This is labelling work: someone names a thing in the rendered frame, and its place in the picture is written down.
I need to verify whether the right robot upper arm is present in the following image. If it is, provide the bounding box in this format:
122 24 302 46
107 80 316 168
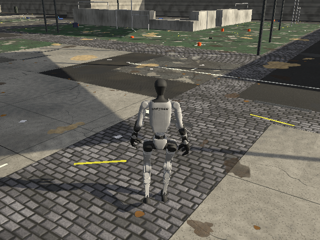
171 101 184 129

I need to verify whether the robot left forearm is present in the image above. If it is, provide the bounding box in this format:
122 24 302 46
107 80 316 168
131 120 141 139

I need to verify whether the right robot thigh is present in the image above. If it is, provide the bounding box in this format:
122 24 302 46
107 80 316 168
163 139 177 172

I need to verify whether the right robot hand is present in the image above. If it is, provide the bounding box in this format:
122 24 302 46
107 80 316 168
178 143 190 156

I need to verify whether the right robot foot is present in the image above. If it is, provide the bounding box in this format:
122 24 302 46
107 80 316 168
160 189 168 202

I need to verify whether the left robot hand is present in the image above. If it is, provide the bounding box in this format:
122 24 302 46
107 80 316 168
130 137 142 148

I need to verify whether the left robot upper arm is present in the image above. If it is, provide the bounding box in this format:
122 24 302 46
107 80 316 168
136 100 150 128

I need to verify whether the robot right forearm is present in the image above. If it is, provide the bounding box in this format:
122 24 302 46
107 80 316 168
178 122 189 145

